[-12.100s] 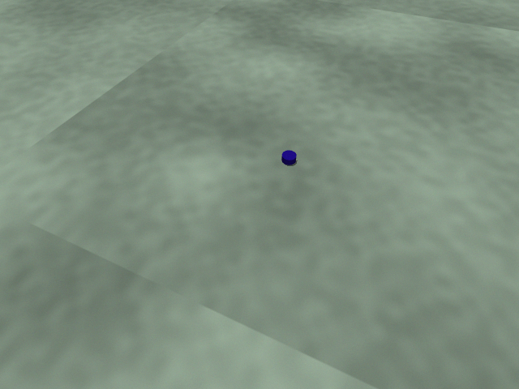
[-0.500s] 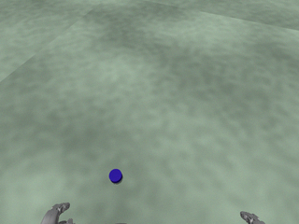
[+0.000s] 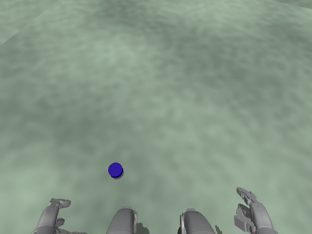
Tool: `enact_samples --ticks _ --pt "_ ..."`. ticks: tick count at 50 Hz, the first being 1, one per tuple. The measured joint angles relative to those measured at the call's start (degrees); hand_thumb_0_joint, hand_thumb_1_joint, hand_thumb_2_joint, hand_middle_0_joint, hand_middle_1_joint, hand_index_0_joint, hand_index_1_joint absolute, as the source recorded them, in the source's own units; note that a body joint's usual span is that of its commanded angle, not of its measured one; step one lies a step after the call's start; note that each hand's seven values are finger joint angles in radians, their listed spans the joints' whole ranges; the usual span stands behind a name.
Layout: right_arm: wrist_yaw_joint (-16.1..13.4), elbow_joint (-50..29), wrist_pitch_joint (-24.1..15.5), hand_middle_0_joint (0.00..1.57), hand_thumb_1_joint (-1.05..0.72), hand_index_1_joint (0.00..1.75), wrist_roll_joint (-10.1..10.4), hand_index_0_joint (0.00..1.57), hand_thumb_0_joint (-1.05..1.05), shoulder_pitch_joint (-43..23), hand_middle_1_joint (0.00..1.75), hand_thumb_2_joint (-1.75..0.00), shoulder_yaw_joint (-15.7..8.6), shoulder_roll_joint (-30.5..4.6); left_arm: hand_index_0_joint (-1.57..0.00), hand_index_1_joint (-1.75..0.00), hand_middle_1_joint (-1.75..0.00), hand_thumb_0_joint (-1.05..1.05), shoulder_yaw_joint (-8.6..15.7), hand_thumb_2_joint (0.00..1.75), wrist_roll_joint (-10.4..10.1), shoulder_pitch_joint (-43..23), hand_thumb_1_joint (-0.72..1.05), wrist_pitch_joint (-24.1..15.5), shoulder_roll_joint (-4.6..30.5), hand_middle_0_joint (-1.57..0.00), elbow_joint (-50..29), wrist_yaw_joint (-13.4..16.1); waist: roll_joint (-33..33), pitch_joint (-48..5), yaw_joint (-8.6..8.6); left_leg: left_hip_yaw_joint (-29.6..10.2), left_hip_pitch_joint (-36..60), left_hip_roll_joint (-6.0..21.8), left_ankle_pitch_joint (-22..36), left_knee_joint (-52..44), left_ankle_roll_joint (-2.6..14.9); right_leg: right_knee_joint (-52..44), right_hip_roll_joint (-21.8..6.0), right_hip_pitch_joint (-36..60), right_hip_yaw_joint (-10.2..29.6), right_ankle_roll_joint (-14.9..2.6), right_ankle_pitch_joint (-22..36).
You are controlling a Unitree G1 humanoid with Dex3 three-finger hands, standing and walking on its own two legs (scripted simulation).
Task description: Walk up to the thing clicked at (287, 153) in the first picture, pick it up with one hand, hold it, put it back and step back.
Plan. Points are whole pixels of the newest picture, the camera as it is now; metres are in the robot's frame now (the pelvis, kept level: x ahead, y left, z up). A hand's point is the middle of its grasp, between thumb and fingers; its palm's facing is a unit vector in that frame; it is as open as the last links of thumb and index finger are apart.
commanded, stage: rise first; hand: left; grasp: from above
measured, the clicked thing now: (115, 170) +0.43 +0.24 -0.68
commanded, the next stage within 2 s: none
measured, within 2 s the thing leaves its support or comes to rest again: neither
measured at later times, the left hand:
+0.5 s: hand (71, 227) +0.14 +0.27 -0.23, palm faces -0.30 -0.77 -0.57, open 14.2 cm
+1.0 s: hand (87, 191) +0.27 +0.30 -0.43, palm faces -0.47 -0.28 -0.84, open 14.1 cm
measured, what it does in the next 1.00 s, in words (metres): lowers itself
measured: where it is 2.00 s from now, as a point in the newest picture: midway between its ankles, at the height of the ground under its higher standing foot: outside the picture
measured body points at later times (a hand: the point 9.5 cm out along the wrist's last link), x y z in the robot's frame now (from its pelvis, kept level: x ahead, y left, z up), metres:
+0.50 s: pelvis -0.02 +0.00 -0.09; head +0.12 +0.01 +0.34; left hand +0.15 +0.31 -0.19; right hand +0.18 -0.25 -0.18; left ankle +0.01 +0.13 -0.67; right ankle +0.00 -0.15 -0.67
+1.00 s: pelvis -0.09 -0.01 -0.29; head +0.13 +0.01 +0.11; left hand +0.30 +0.31 -0.38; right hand +0.05 -0.28 -0.43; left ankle +0.01 +0.13 -0.67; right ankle +0.00 -0.15 -0.67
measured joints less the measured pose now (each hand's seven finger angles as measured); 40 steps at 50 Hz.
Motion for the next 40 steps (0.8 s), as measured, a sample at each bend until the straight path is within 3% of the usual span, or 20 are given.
enact_samples --ticks 10,20,25,34,40 --pt "-0.19 -3.41 -1.81 0.2 -0.89 0.3 -0.55 0.2 0.01 -1.6 0.3 -0.9 1.03 0.76 -0.05 -1.08 -1.06 0.0 -0.94 1.03 1.95 5.05 -0.57 3.49 0.57 -0.06 -9.32 -0.05 0.74 -1.69 -0.47 -1.19 -7.32 0.2 -2.52 6.75 -0.11 6.08 0.31 -6.66 -0.72 -0.08 -2.43" --pt "0.41 -5.09 -3.57 0.21 -0.89 0.3 -0.62 0.2 0.01 -2.39 0.3 -0.9 1.11 0.25 -0.06 -1.08 -1.07 0.0 -1.16 1.0 4.7 6.48 -0.56 2.13 1.68 -0.07 -13.96 0.15 0.86 -3.28 -0.41 -1.94 -17.64 -0.01 -5.21 15.86 -0.36 15.64 0.28 -16.97 -0.73 -0.21 -5.56" --pt "0.75 -4.55 -4.79 0.21 -0.88 0.3 -0.79 0.2 0.01 -4.02 0.3 -0.9 0.92 -0.67 -0.06 -1.08 -1.07 0.0 -0.6 0.99 9.59 1.08 -0.55 -2.04 4.22 -0.06 -8.63 0.51 0.8 -4.22 -0.52 -2.28 -26.18 -0.28 -6.83 22.87 -0.59 23.25 0.2 -25.68 -0.43 -0.28 -7.61" --pt "1.66 -0.87 -5.55 0.21 -0.87 0.3 -1.0 0.2 0.01 -7.4 0.3 -0.89 -0.55 -2.97 -0.06 -1.08 -1.07 0.0 -0.27 0.99 21.01 -12.49 -0.53 -12.76 9.16 -0.06 0.03 3.27 0.77 -5.45 -0.51 -3.04 -45.7 -0.49 -10.23 39.36 -1.11 40.34 0.7 -45.47 0.5 -0.07 -11.38" --pt "2.72 1.92 -4.15 0.2 -0.89 0.3 -1.44 0.2 0.01 -8.73 0.3 -0.9 -1.42 -3.63 -0.07 -1.08 -1.08 0.0 0.38 1.01 28.12 -22.4 -0.54 -15.94 11.82 -0.07 5.2 5.73 1.24 -3.7 -0.34 -4.01 -56.87 -0.72 -11.04 49.36 -1.42 50.25 1.27 -56.5 0.76 0.13 -12.24"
